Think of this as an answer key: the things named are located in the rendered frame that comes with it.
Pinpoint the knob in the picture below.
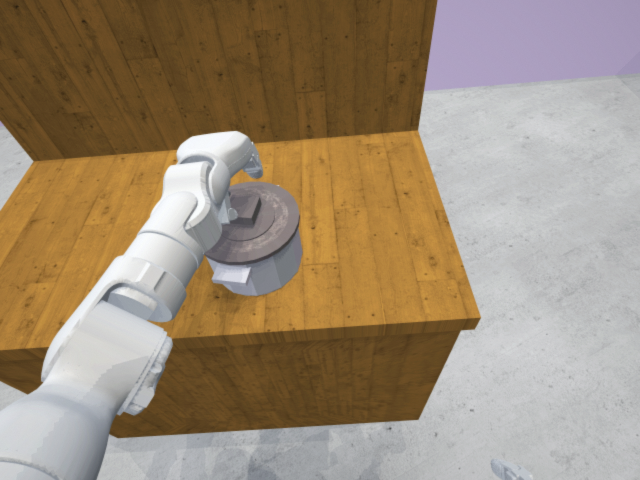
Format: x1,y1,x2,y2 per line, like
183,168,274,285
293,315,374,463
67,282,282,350
230,195,262,225

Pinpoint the pot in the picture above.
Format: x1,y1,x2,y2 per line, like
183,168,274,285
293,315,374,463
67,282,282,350
206,185,303,296

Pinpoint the robot left hand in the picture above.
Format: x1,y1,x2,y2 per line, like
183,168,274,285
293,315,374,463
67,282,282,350
176,131,263,225

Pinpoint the robot left forearm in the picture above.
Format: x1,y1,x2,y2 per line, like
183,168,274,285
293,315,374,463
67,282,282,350
41,151,231,382

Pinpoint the robot right hand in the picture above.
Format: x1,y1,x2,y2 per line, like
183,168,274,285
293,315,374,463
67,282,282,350
491,459,533,480

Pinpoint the robot left upper arm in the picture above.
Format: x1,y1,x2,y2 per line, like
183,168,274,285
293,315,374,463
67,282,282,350
0,300,173,480

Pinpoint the table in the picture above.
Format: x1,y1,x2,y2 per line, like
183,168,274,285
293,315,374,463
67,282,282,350
0,0,481,438

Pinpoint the lid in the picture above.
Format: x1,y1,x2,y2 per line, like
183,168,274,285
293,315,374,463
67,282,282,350
204,182,300,265

